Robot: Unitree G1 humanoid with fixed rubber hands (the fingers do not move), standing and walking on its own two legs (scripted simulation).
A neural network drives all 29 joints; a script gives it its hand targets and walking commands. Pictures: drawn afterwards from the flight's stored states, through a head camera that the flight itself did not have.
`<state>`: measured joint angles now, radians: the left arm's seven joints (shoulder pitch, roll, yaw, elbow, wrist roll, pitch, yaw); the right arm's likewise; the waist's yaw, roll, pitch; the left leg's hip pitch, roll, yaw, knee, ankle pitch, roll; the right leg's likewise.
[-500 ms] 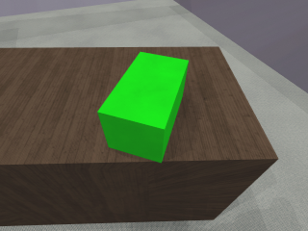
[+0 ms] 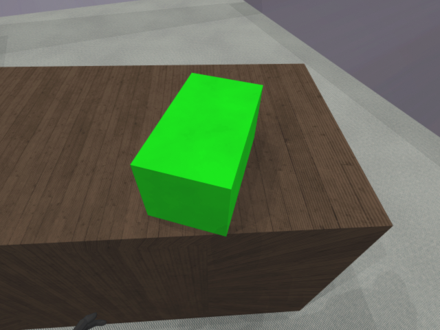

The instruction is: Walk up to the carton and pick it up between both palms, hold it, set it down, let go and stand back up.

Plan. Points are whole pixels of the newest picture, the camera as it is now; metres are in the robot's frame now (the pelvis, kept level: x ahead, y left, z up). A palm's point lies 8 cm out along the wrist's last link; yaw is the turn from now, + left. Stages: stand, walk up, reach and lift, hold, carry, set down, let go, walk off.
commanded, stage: walk up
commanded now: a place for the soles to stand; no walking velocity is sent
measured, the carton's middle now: (207, 147) +0.46 +0.03 +0.07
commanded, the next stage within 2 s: reach and lift in 0.32 s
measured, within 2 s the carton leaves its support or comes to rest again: neither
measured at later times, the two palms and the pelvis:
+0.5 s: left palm out of the picture +0.15 +0.25 -0.10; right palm out of the picture +0.11 -0.28 -0.11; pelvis -0.03 +0.00 -0.01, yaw +0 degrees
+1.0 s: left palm out of the picture +0.12 +0.29 -0.02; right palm out of the picture +0.12 -0.19 -0.03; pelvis -0.03 +0.04 +0.02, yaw +1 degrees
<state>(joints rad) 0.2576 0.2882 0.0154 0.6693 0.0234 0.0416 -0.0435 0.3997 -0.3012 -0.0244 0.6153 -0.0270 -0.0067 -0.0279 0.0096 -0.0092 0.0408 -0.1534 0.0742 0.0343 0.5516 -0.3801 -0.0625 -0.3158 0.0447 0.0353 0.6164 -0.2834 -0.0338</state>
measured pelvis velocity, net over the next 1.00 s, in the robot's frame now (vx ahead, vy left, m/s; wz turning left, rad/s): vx -0.03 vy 0.04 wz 0.02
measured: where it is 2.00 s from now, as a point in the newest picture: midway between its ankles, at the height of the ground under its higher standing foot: outside the picture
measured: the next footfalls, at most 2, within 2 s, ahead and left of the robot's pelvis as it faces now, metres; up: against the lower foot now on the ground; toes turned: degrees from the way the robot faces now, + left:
none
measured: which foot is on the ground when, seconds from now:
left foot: down 0.00-1.00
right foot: down 0.00-1.00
